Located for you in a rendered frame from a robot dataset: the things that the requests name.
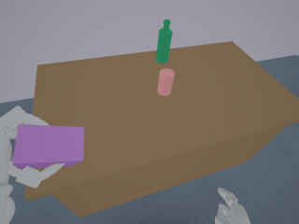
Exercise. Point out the left robot forearm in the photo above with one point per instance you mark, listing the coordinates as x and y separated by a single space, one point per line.
7 205

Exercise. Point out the sponge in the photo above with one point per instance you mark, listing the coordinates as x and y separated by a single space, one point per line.
40 146

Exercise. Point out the right robot hand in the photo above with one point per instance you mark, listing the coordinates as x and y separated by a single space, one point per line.
236 214

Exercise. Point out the left robot hand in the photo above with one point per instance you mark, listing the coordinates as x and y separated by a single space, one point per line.
8 130

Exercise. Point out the table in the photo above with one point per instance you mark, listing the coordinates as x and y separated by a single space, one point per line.
223 108

